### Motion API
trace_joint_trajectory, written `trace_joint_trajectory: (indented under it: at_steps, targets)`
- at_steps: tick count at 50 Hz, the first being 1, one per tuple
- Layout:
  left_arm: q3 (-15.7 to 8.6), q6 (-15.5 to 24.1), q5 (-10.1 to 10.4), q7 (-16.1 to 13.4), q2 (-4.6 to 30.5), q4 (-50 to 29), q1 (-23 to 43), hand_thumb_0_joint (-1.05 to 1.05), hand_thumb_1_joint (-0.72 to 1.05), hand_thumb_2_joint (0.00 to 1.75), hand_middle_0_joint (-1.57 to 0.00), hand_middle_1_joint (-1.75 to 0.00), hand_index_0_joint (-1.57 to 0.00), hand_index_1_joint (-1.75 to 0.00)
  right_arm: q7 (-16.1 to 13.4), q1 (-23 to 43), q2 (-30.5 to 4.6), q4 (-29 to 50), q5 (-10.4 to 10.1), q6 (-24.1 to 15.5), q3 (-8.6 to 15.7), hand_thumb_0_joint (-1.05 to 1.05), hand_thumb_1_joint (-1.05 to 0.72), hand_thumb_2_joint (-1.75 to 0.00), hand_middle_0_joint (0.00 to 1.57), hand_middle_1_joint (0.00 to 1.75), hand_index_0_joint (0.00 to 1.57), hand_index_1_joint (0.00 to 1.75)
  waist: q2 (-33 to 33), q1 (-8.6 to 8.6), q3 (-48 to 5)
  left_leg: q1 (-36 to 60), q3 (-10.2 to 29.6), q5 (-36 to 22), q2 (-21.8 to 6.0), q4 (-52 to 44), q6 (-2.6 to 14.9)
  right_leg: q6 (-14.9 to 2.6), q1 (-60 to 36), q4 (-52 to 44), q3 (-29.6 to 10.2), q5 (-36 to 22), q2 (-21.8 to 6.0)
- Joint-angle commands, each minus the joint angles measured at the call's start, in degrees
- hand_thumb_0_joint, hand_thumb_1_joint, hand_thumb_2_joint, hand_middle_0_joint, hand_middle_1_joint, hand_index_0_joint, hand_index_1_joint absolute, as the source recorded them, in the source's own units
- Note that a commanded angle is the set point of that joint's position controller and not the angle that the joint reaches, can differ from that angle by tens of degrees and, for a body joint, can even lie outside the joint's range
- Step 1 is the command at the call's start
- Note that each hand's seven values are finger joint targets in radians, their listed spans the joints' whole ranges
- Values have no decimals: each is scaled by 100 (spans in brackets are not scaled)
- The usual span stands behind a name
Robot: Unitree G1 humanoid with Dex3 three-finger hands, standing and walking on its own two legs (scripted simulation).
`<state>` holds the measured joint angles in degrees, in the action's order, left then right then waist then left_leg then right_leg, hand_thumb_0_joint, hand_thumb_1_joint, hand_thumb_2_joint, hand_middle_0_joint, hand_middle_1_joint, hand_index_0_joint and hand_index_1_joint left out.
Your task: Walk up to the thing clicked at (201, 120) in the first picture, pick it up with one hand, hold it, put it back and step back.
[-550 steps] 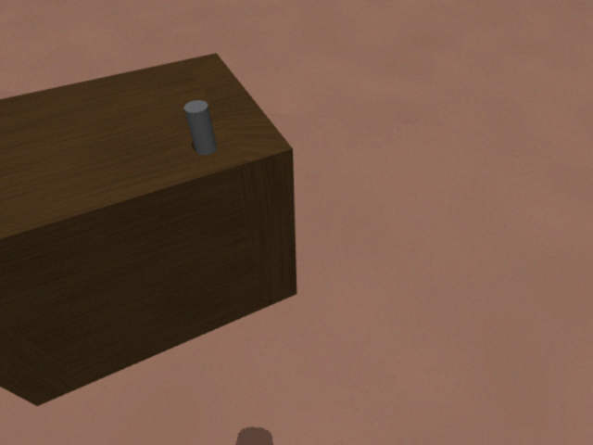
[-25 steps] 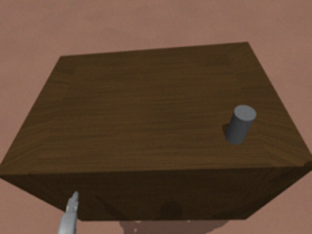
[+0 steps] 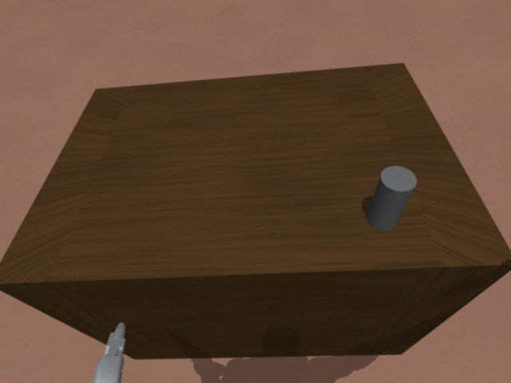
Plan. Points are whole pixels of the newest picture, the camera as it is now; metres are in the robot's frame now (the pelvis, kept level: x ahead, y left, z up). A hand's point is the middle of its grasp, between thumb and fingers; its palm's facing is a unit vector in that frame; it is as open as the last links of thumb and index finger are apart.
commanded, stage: approach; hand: right
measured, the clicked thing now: (389, 200) +0.44 -0.19 +0.01
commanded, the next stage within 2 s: close in in 0.24 s
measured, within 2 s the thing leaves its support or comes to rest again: neither
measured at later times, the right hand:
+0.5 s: hand (439, 211) +0.42 -0.26 +0.01, palm faces +0.10 +0.99 +0.04, open 17.7 cm
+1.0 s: hand (404, 208) +0.41 -0.20 +0.02, palm faces +0.10 +0.99 +0.03, open 17.7 cm
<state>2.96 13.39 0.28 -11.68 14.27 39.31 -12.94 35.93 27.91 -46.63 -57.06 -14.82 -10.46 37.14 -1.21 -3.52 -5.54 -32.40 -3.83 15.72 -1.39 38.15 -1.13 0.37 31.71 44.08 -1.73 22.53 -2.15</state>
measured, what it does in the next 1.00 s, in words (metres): stands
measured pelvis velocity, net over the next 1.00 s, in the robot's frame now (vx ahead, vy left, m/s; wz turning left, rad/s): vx -0.02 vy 0.00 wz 0.03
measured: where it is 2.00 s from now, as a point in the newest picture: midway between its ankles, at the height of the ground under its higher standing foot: outside the picture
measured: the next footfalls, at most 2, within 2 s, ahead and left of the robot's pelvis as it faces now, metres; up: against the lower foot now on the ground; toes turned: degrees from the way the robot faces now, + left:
none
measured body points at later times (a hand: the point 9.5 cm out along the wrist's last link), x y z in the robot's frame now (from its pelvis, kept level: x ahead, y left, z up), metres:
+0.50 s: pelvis -0.02 +0.00 -0.04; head +0.09 -0.04 +0.40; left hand +0.12 +0.28 -0.07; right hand +0.40 -0.32 +0.01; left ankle +0.03 +0.14 -0.71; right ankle -0.01 -0.12 -0.71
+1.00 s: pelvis -0.02 +0.00 -0.04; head +0.06 -0.02 +0.40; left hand +0.13 +0.28 -0.06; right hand +0.40 -0.26 +0.02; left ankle +0.03 +0.14 -0.71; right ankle -0.01 -0.12 -0.71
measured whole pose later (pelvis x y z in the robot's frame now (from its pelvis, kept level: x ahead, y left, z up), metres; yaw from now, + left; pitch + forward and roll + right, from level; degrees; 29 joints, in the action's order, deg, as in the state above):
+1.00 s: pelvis -0.02 +0.00 -0.04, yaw +2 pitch +15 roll +1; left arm -4.2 6.4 -1.0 -2.2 13.3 12.0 -22.0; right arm 10.5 29.8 -20.3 -46.7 -8.5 -19.9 22.4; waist -1.6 -6.0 -6.7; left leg -48.9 -1.4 21.3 -1.6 55.2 -1.2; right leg 0.4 46.1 58.8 0.0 27.9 -2.1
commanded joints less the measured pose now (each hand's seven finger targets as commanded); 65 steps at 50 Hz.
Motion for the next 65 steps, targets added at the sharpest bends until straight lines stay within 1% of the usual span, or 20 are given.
trace_joint_trajectory:
  at_steps: [1, 5, 8, 12, 15, 20, 23, 26, 28, 31, 33, 34, 36, 37, 40, 43, 47, 57, 62, 65]
  targets:
    - [-411, 354, -58, -99, 1026, -740, 965, 0, -55, 4, -6, -6, -5, -6, 129, 1863, -1401, 879, -216, -281, -257, 0, 57, -6, 4, 5, 4, 5, 1147, -134, -1703, 410, 144, -807, 175, -113, 279, -5, -700, -533, -144, -1758, 63]
    - [-663, 397, -12, -187, 1464, -1578, 739, 0, -55, 4, -6, -6, -6, -6, 84, 1899, -870, 727, -351, -375, -541, 0, 56, -7, 4, 5, 5, 5, 146, -406, -2075, 634, 72, -941, 184, -78, 165, -100, -851, -452, -190, -1634, 102]
    - [-551, 329, 16, -111, 1222, -1898, -69, 0, -54, 4, -6, -6, -6, -5, -150, 1547, -688, 458, -311, -507, -520, 0, 61, -6, 3, 5, 4, 5, -218, -407, -1808, 645, 81, -909, 161, -90, 101, -160, -608, -457, -153, -1424, 185]
    - [-314, 191, -25, 132, 654, -1883, -1069, 0, -54, 4, -6, -5, -6, -5, -623, 1571, -761, 756, -146, -913, -397, 0, 61, -6, 3, 5, 4, 5, 565, -210, -1290, 252, 157, -893, 145, 148, 153, -55, -266, -321, 4, -1549, 237]
    - [-447, 181, -137, 319, 550, -1874, -641, 0, -53, 3, -5, -5, -6, -5, -977, 2074, -809, 1160, 81, -1365, -397, 0, 60, -5, 3, 5, 4, 5, 1367, -117, -1235, -318, 263, -684, 124, 536, 232, 79, 53, -36, 62, -1658, 194]
    - [-1000, 282, -300, 379, 1058, -2466, -26, 0, -56, 5, -6, -6, -6, -6, -1378, 2982, -938, 2036, 257, -1865, -209, 0, 58, -5, 4, 4, 4, 4, 1811, -151, -2830, -477, 297, -838, 187, 1077, 261, 90, -293, 669, 2, -1947, 126]
    - [-900, 181, -322, 450, 971, -2949, 26, 0, -57, 5, -6, -6, -6, -6, -1456, 2557, 391, 1220, 190, -1750, -803, 0, 54, -6, 4, 5, 4, 5, 1224, -337, -3006, -445, 200, -978, 280, 1179, 230, 67, -183, 810, -99, -2275, 102]
    - [-1210, 54, -261, 422, 1337, -3536, -37, 0, -57, 5, -6, -6, -6, -6, -1678, 2919, -38, 2133, 308, -1689, -720, 0, 54, -6, 4, 5, 4, 5, 1370, -176, -3987, 116, 232, -1280, 249, 1175, 210, 56, -563, 814, -29, -2490, 122]
    - [-1388, -165, -254, 469, 1418, -2808, -1055, 0, -57, 6, -6, -5, -6, -6, -1817, 1360, 375, 916, 340, -1394, -705, 0, 60, -6, 3, 5, 3, 5, 927, -130, -3053, 104, 99, -1207, 287, 1109, 204, 83, -214, 653, -55, -2547, 127]
    - [-1024, -235, -132, 572, 968, -3740, -516, 0, -56, 5, -6, -5, -6, -5, -2141, 2250, 327, 1967, 335, -1454, -599, 0, 60, -5, 3, 5, 4, 5, 706, -54, -3058, 283, 161, -1084, 265, 1066, 182, 49, 94, 504, 0, -2007, 140]
    - [-969, -412, -159, 648, 756, -2976, -1189, 0, -55, 5, -6, -5, -6, -5, -2256, 1470, 787, 1123, 357, -1360, -698, 0, 59, -5, 4, 5, 4, 5, 344, -93, -1641, -194, 149, -557, 260, 998, 197, -7, 732, 386, 24, -1196, 162]
    - [-968, -387, -147, 697, 724, -3277, -872, 0, -55, 4, -6, -5, -6, -5, -2256, 1142, 1512, 626, 399, -1317, -1145, 0, 61, -6, 3, 5, 4, 5, -2, -243, -1268, -380, 166, -386, 243, 982, 175, -66, 986, 390, 28, -889, 160]
    - [-1073, -332, -164, 703, 828, -3687, -366, 0, -54, 4, -6, -5, -6, -5, -2409, 2316, 487, 1980, 565, -1555, -698, 0, 59, -6, 3, 5, 4, 5, 331, -147, -1705, -360, 277, -212, 195, 999, 183, -96, 885, 444, 83, -624, 129]
    - [-1051, -378, -168, 722, 745, -3609, -709, 0, -54, 4, -6, -5, -6, -5, -2439, 2436, 456, 2286, 636, -1592, -798, 0, 60, -6, 3, 6, 4, 6, 678, -86, -1876, -239, 362, -235, 157, 979, 208, -81, 668, 428, 150, -608, 157]
    - [-1079, -350, -157, 815, 660, -3538, -914, 0, -53, 3, -5, -6, -6, -5, -2406, 2273, 1416, 1927, 582, -1558, -1349, 0, 57, -6, 3, 5, 3, 5, 594, -336, -1645, -583, 281, -276, 189, 1094, 214, -53, 549, 473, 102, -629, 128]
    - [-1394, -348, -127, 797, 987, -3822, -889, 0, -54, 4, -5, -6, -6, -5, -2439, 2729, 1077, 2606, 610, -1514, -1337, 0, 57, -6, 3, 6, 3, 6, 860, -399, -2637, -350, 308, -854, 165, 1190, 201, -38, 19, 655, 125, -1277, 129]
    - [-1372, -389, -99, 838, 955, -3732, -1108, 0, -55, 5, -5, -5, -5, -5, -2533, 2421, 1592, 2408, 541, -1324, -1511, 0, 58, -6, 2, 6, 3, 6, 762, -359, -2769, -514, 161, -844, 214, 1229, 206, 35, -295, 671, -3, -1892, 70]
    - [-1242, -550, -75, 915, 744, -3969, -724, 0, -61, 9, -5, -4, -3, -6, -3009, 2063, 1515, 2021, 720, -1324, -1289, 0, 61, 0, 9, 2, 9, 2, 113, -100, -1763, 79, 476, 164, 85, 812, 120, -127, 970, 420, 181, -140, 174]
    - [-921, -542, -114, 954, 426, -3896, -934, 0, -57, 6, -5, -5, -4, -5, -3020, 2582, 1465, 2064, 824, -1462, -1381, 0, 61, 0, 30, 11, 29, 11, 320, -263, -2004, -9, 464, -470, 92, 1032, 127, -126, 832, 611, 201, -683, 188]
    - [-1092, -546, -134, 929, 573, -3789, -1118, 0, -57, 6, -5, -5, -4, -6, -2989, 2897, 1455, 1988, 836, -1492, -1432, 0, 58, 0, 35, 14, 35, 14, 498, -442, -2280, -176, 433, -691, 106, 1129, 140, -110, 602, 712, 189, -873, 191]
